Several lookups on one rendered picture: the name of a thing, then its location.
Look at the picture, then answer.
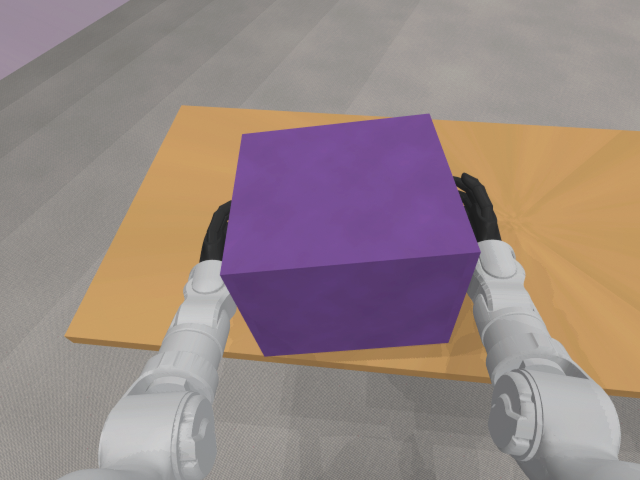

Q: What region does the table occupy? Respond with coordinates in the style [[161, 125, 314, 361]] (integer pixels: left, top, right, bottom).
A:
[[64, 105, 640, 398]]

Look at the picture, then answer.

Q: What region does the left robot forearm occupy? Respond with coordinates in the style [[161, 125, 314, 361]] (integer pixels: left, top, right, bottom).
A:
[[98, 260, 237, 468]]

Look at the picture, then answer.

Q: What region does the right robot upper arm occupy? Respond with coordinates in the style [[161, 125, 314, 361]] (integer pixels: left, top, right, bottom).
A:
[[488, 368, 640, 480]]

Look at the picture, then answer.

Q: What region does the carton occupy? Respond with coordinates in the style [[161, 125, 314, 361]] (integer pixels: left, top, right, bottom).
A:
[[220, 114, 481, 357]]

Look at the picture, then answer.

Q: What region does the right robot forearm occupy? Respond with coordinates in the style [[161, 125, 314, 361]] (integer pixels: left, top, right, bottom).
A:
[[467, 240, 621, 453]]

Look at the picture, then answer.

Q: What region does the right robot hand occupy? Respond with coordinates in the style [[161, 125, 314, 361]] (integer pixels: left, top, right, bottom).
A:
[[453, 173, 502, 243]]

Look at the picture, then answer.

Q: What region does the left robot upper arm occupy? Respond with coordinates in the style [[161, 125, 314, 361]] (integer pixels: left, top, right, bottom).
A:
[[57, 391, 217, 480]]

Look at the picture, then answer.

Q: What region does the left robot hand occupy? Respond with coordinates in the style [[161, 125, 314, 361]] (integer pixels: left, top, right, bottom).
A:
[[199, 200, 232, 263]]

